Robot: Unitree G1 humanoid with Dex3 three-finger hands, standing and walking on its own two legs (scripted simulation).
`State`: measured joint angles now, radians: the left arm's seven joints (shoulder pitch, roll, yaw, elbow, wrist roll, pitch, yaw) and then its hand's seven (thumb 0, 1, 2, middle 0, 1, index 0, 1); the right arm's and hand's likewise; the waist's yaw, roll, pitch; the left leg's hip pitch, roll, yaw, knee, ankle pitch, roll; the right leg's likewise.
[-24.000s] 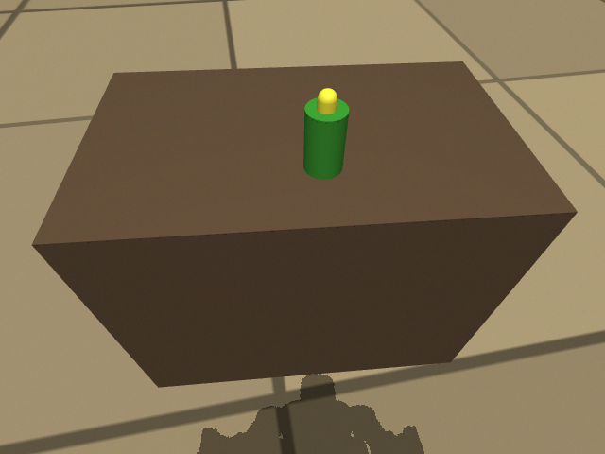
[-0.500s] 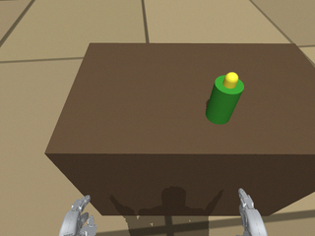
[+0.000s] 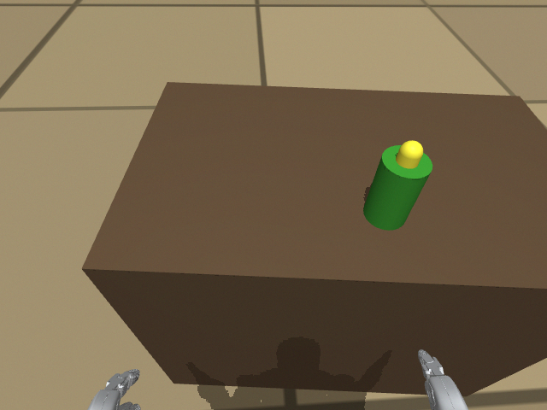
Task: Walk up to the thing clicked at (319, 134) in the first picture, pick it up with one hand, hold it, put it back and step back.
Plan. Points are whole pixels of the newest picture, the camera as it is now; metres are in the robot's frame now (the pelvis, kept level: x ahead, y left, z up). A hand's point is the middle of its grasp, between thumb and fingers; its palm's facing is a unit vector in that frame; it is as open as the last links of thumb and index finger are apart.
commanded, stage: home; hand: right
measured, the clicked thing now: (397, 182) +0.46 -0.20 +0.06
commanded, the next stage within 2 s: stand in 1.68 s
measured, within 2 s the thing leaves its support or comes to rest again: neither
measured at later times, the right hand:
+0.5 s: hand out of the picture +0.02 -0.27 -0.15, palm faces -0.08 +0.93 -0.36, open 17.5 cm
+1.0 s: hand out of the picture +0.04 -0.27 -0.15, palm faces -0.08 +0.93 -0.35, open 17.6 cm
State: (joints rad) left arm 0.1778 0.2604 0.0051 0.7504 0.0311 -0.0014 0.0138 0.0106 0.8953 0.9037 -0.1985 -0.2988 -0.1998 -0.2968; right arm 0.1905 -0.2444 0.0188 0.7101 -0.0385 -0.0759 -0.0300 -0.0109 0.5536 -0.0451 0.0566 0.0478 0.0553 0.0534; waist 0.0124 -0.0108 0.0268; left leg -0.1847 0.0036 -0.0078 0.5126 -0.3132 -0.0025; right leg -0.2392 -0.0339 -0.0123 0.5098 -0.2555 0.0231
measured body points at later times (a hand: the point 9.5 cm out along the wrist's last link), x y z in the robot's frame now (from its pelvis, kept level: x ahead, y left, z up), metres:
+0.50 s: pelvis -0.03 -0.01 +0.01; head -0.04 -0.01 +0.46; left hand +0.02 +0.29 -0.13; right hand +0.02 -0.32 -0.12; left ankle -0.03 +0.12 -0.74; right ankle +0.01 -0.14 -0.74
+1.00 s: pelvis -0.02 -0.02 +0.01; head -0.02 -0.02 +0.46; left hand +0.04 +0.29 -0.12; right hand +0.05 -0.32 -0.12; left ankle -0.03 +0.12 -0.74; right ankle +0.01 -0.14 -0.74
